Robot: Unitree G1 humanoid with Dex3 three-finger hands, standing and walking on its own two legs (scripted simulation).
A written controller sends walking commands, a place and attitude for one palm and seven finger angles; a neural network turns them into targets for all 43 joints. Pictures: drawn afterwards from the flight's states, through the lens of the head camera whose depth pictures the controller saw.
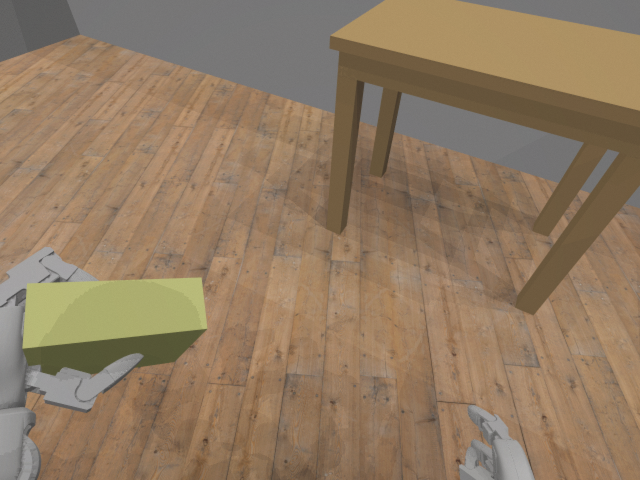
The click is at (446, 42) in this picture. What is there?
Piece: table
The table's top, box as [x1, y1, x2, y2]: [329, 0, 639, 126]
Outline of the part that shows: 330,35 329,48 639,126 639,35 456,0 385,0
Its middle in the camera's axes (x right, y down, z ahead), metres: +0.59 -0.60 +1.20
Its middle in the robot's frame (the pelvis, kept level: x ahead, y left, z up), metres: +1.34 -0.51 +0.04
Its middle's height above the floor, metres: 0.81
